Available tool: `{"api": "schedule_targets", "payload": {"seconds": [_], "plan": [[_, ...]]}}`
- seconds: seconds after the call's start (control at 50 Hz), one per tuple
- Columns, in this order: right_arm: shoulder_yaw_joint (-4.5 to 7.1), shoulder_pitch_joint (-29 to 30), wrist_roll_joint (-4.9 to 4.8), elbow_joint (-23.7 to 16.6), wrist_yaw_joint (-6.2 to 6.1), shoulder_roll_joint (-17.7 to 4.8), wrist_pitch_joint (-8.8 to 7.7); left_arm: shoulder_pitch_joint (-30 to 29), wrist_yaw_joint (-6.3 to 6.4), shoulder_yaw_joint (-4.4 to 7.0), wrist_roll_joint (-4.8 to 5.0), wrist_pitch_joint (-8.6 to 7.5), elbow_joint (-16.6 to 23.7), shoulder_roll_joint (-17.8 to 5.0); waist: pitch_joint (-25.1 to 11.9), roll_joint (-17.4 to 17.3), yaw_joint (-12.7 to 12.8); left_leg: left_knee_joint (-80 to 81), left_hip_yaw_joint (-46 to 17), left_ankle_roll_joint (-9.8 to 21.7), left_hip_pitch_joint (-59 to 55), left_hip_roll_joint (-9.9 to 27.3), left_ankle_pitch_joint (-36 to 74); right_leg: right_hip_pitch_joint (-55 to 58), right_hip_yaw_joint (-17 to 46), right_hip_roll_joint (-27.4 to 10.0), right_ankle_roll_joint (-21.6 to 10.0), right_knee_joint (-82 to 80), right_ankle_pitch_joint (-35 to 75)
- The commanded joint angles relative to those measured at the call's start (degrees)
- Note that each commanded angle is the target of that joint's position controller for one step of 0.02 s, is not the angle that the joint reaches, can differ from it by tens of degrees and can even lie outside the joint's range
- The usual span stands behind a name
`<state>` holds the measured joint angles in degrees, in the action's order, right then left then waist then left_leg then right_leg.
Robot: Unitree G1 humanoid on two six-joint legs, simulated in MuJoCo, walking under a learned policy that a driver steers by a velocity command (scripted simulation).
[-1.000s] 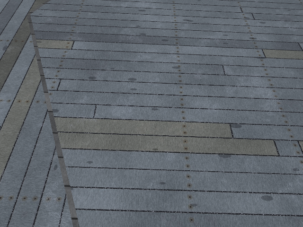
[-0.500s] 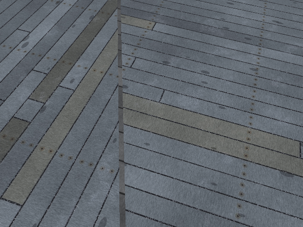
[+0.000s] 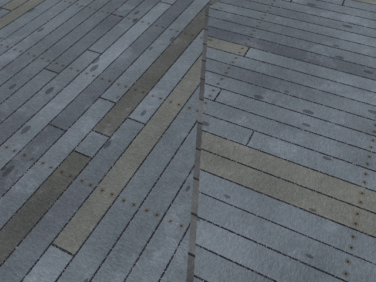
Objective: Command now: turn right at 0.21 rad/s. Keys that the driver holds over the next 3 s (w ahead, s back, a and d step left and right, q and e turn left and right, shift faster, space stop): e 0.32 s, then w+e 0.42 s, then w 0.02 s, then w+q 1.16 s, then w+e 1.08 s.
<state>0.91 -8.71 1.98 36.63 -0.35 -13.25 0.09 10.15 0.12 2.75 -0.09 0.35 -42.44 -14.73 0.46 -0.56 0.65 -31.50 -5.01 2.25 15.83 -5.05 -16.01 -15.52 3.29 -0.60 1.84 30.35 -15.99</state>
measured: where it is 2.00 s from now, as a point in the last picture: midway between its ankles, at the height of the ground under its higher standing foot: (275, 229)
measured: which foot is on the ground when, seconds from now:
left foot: down 0.00-0.46, up 0.48-0.94, down 0.96-1.00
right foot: down 0.00-0.18, up 0.20-0.44, down 0.46-0.98, up 1.00-1.00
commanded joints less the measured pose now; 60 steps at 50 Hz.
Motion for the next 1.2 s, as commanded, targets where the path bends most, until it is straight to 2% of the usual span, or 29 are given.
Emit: {"api": "schedule_targets", "payload": {"seconds": [0.02, 0.08, 0.14, 0.18, 0.22, 0.26, 0.32, 0.38, 0.42, 0.46, 0.48, 0.5, 0.52, 0.54, 0.58, 0.62, 0.72, 0.84, 0.9, 0.94, 0.96, 0.98, 1.0, 1.02, 1.04, 1.06, 1.08, 1.12, 1.2], "plan": [[3.58, -0.51, -0.18, -3.75, -1.11, -9.39, -0.78, -5.02, 0.09, 2.32, 0.47, -1.19, 5.47, -9.34, -3.05, 8.65, -2.5, 0.66, 0.51, -1.27, -3.34, 3.05, 3.06, -1.09, 10.88, -7.12, -6.97, -6.72, 13.17], [4.05, -1.07, -0.57, -4.66, -1.49, -8.0, 0.33, -4.21, 0.46, 2.59, 0.87, -1.34, 6.44, -9.85, -3.17, 8.65, -2.19, -0.42, 1.41, -0.17, -3.62, 3.35, 4.56, -2.37, 12.74, -6.37, -7.03, -5.02, 13.01], [4.8, -2.14, -0.9, -4.85, -1.14, -7.55, 0.34, -3.87, 0.93, 2.73, 1.19, -0.53, 7.85, -9.32, -3.64, 4.1, -1.74, 1.86, 0.13, 1.56, -5.09, 5.52, 5.75, -5.47, 11.53, -3.38, -5.81, -0.4, 10.57], [5.56, -3.4, -0.88, -4.83, -1.04, -9.1, 0.37, -3.26, 0.91, 2.54, 1.21, -0.05, 8.69, -8.29, -3.57, -3.07, -1.45, 6.97, -7.06, 5.86, -7.6, 12.49, 9.42, -10.5, 6.51, 0.82, -2.93, 7.54, 5.82], [5.72, -2.6, -0.92, -5.19, -1.38, -10.02, -0.07, -2.02, 0.43, 2.8, 0.71, 0.43, 8.98, -8.32, -4.24, -10.29, -1.04, 10.02, -16.95, 13.88, -9.02, 24.79, 21.58, -15.03, 0.83, 1.42, -0.52, 21.6, -13.51], [5.46, -2.44, -0.97, -5.41, -1.81, -10.16, -0.74, -3.18, 0.02, 3.6, 1.34, 1.06, 9.55, -9.22, -3.35, -4.4, -1.41, 10.15, -16.54, 16.31, -9.5, 27.98, 29.93, -19.73, 1.67, -1.14, 0.58, 34.5, -19.63], [6.22, 0.67, -1.7, -4.67, -1.9, -12.25, -0.36, -3.78, -0.41, 2.29, 1.54, 1.85, 9.66, -5.98, -2.37, -4.7, -1.27, 9.61, -4.59, 11.45, -7.82, 21.7, 29.64, -16.21, -1.59, -2.85, 1.31, 26.37, -12.16], [6.64, -1.67, -2.43, -3.49, -1.45, -13.27, 0.22, -3.93, -1.56, 1.93, 2.19, 1.93, 10.47, -6.16, -4.43, -8.05, -2.92, 12.52, 0.18, 9.87, -5.5, 19.91, 8.46, -8.18, -6.28, -1.19, -0.14, 15.86, -8.86], [6.59, -1.63, -3.58, -2.73, -0.82, -13.64, -0.19, -0.87, -2.02, 2.35, 2.12, 1.74, 9.63, -6.77, -3.97, -7.67, -0.95, 11.57, 1.71, 8.05, -2.34, 19.7, -4.94, -1.03, -9.09, 0.78, -2.39, 5.51, -4.05], [5.45, -2.68, -3.13, -1.87, -0.24, -9.78, -0.87, 8.85, -1.56, 3.8, 2.1, 1.18, 5.67, -8.99, -4.88, -1.9, 2.3, -0.55, 7.92, 3.8, 7.47, 15.94, -12.53, 14.41, -7.7, 2.76, -5.35, -2.0, -4.01], [4.07, -0.15, -1.2, -3.84, 0.21, -5.62, -1.44, 14.99, -0.75, 5.31, 2.02, 0.47, 5.47, -14.8, -4.16, 12.94, 4.17, -25.21, 13.95, -2.01, 22.98, 9.98, -19.32, 22.69, 15.41, -11.31, -11.29, -8.8, -6.47], [4.16, 4.95, -1.96, -8.22, 0.14, -6.84, -3.04, 14.22, -1.39, 5.42, 0.35, -1.65, 7.87, -18.9, -3.77, 16.1, 5.1, -35.23, 4.21, -3.23, 38.05, 3.29, -21.31, 21.87, 42.51, -21.32, -22.76, -18.38, -19.14], [5.06, 7.14, -3.9, -8.16, 0.47, -10.55, -4.25, 12.57, -1.61, 4.27, 0.04, -3.0, 7.95, -14.4, -0.11, 9.55, 4.93, -38.39, 0.06, -2.34, 40.27, 6.61, -16.93, 20.26, 40.55, -21.6, -23.04, -20.59, -21.73], [5.43, 6.06, -4.04, -7.26, 0.83, -11.85, -4.98, 10.44, -1.4, 3.22, 0.35, -3.64, 7.8, -11.52, 2.69, 8.03, 2.91, -36.49, -0.1, -1.42, 39.98, 8.12, -10.1, 17.92, 34.73, -19.26, -20.6, -20.13, -19.67], [5.56, 4.02, -1.61, -4.94, 0.57, -11.36, -5.72, 7.28, -0.61, 2.45, 0.71, -3.67, 8.35, -9.93, 3.43, 5.54, 0.78, -30.42, 0.41, -2.29, 34.96, 9.82, -0.42, 14.39, 24.44, -13.78, -16.76, -19.1, -7.58], [5.35, 4.13, -1.24, -3.83, 0.88, -10.08, -5.93, 8.21, 0.15, 2.2, 0.18, -3.71, 8.02, -9.84, 2.0, 5.91, 0.46, -26.77, 1.97, -3.75, 30.53, 8.51, 6.2, 12.92, 19.02, -10.82, -15.56, -19.74, 2.5], [3.8, 10.53, -1.9, -3.85, 1.35, -6.45, -5.99, 13.03, 1.37, 2.56, 1.01, -3.45, 5.09, -10.46, 2.12, 6.36, 2.75, -9.63, 2.66, -5.71, 25.42, 5.56, 16.06, 11.57, 12.96, -7.57, -13.4, -18.35, 12.67], [2.89, 17.21, -2.95, -4.64, 3.51, -6.22, -6.96, 16.86, 1.4, 2.49, 1.39, -3.27, 1.53, -10.52, 4.39, 7.59, 5.77, 0.79, 4.54, -3.61, 21.31, 5.52, 19.17, 14.23, 12.36, -10.48, -12.91, -17.19, 15.09], [3.46, 14.93, -3.14, -4.19, 3.82, -8.05, -7.11, 16.32, 1.37, 2.72, 1.21, -2.96, 0.63, -11.4, 3.61, 9.37, 3.99, 2.92, 6.64, 0.14, 17.32, 4.48, 13.44, 18.65, 10.44, -11.85, -11.42, -13.64, 29.99], [4.97, 4.93, -2.78, -1.56, 3.16, -10.98, -6.85, 15.37, 1.54, 2.64, 0.93, -2.54, 0.54, -11.73, -4.18, 9.48, -1.55, 4.12, 9.99, 3.92, 3.09, 0.97, 12.2, 19.7, 6.18, -9.31, -9.72, -0.72, 54.2], [5.57, -4.79, -2.63, 0.45, 2.77, -12.7, -6.59, 14.45, 1.7, 2.16, 0.33, -2.54, 1.17, -11.1, -10.88, 8.17, -6.21, 2.28, 5.45, 7.14, -13.02, 4.7, 14.51, 11.73, 4.9, -7.8, -8.18, 11.05, 52.72], [6.6, -14.01, -1.56, 1.61, 2.54, -17.45, -6.4, 18.58, 1.54, 0.89, -0.54, -3.13, 2.81, -6.79, -21.3, -5.01, -6.27, 2.09, -19.44, 15.97, -35.91, 19.04, 9.19, -8.38, 2.32, -0.13, -4.1, 33.7, 27.94], [5.97, -15.49, -3.07, 3.34, 3.14, -14.93, -6.38, 19.36, 1.23, 0.24, -0.24, -4.3, 2.82, -6.33, -24.68, -15.62, -5.38, 12.35, -41.31, 20.59, -41.9, 25.59, 1.06, -20.27, 4.37, 6.22, -2.06, 46.25, -13.41], [5.11, -11.44, -4.11, 2.84, 2.82, -12.07, -6.03, 13.53, 0.55, 1.15, 1.16, -5.45, 4.44, -10.4, -14.9, -10.14, -5.99, 14.6, -37.09, 17.77, -35.56, 23.78, -6.3, -27.09, 6.35, 2.16, -2.39, 49.44, -11.64], [4.74, -8.56, -3.41, 1.96, 2.31, -11.0, -5.43, 7.72, 0.0, 0.85, 1.96, -6.6, 5.73, -10.54, -7.96, -4.62, -5.75, 15.67, -29.01, 15.67, -26.73, 21.3, -4.28, -27.48, 5.06, -0.46, -3.03, 47.35, -7.59], [4.52, -6.31, -2.64, 1.69, 2.12, -10.64, -5.13, 4.75, -0.14, 0.7, 1.12, -7.42, 6.53, -9.58, -2.84, 0.07, -3.81, 17.3, -24.26, 14.66, -18.41, 18.83, 1.22, -26.63, 3.8, -2.2, -3.15, 42.55, -4.65], [4.11, -5.17, -2.1, 1.19, 1.97, -9.63, -5.24, 4.31, -0.05, 1.07, -0.06, -7.51, 6.63, -9.64, -1.47, 0.68, -2.15, 18.51, -21.06, 13.93, -13.81, 16.78, 6.58, -24.07, 3.62, -3.88, -2.91, 38.38, -2.24], [3.97, -4.27, -2.22, 0.85, 1.54, -9.39, -5.14, 6.26, -0.12, 0.79, -0.74, -7.1, 6.58, -8.13, -1.11, -2.23, 0.17, 20.62, -18.35, 14.71, -8.88, 14.74, 11.95, -21.04, 2.72, -4.57, -1.46, 33.72, -1.02], [4.61, -5.66, -3.2, 1.95, 0.41, -11.62, -5.07, 0.14, 0.23, -0.45, -1.37, -6.44, 8.89, -5.43, 1.45, -2.88, -0.75, 21.66, -11.05, 13.58, -0.01, 11.48, 16.79, -18.19, -0.11, -3.55, 1.69, 18.65, 6.95]]}}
